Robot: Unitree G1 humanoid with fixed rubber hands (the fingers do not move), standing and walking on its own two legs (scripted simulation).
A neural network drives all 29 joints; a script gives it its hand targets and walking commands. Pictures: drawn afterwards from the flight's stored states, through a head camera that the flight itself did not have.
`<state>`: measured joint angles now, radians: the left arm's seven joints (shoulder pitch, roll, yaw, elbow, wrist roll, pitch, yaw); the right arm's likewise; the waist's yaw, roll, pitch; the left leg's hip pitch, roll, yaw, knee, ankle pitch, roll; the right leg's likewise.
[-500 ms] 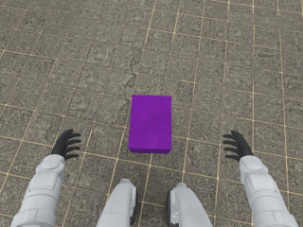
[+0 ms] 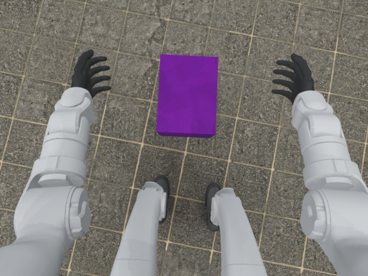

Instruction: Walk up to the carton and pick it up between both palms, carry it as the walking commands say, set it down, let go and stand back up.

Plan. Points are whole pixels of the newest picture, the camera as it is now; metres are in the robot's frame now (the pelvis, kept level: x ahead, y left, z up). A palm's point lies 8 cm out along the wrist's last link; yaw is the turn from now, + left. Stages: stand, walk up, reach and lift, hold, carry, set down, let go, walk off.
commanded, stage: reach and lift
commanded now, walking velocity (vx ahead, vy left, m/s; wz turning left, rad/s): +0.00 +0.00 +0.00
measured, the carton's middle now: (187, 99) +0.55 +0.02 -0.58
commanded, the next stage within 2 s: none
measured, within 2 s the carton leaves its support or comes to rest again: neither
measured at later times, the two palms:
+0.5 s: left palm (105, 71) +0.52 +0.22 -0.19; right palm (273, 76) +0.53 -0.18 -0.19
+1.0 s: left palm (125, 97) +0.49 +0.21 -0.35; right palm (252, 101) +0.50 -0.18 -0.34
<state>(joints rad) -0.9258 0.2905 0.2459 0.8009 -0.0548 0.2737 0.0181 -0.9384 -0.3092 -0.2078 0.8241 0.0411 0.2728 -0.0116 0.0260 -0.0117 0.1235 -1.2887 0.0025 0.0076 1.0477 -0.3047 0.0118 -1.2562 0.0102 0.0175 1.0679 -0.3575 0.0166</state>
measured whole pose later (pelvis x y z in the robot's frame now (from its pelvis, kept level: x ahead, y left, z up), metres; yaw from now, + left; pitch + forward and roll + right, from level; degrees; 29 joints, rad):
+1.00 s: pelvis -0.04 -0.01 -0.17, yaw -1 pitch +32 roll +0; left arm -1.36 0.43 0.22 0.82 -0.18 0.23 0.09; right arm -1.38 -0.36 -0.12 0.79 0.18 0.25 -0.16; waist 0.02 -0.04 0.52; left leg -1.80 -0.04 -0.05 1.79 -0.54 -0.05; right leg -1.79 0.08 0.05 1.80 -0.55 0.05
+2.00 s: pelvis -0.04 +0.00 -0.32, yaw +0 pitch +33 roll -1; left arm -1.51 0.43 0.06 1.20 -0.28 0.04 0.08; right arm -1.51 -0.40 -0.03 1.16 0.26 0.06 -0.13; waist 0.02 -0.01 0.52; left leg -2.25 0.01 -0.01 2.27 -0.61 0.00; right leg -2.22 0.03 0.01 2.28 -0.64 0.03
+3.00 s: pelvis -0.05 +0.00 -0.32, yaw +0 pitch +32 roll -1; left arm -1.58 0.36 0.07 1.25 -0.20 0.09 0.12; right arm -1.59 -0.31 -0.06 1.25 0.20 0.10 -0.14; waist 0.01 -0.01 0.52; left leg -2.23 -0.01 -0.01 2.26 -0.60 -0.01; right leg -2.21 0.05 0.02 2.26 -0.62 0.04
